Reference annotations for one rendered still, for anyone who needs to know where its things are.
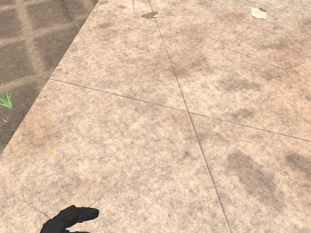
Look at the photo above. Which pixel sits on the left robot hand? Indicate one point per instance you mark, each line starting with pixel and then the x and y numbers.
pixel 69 217

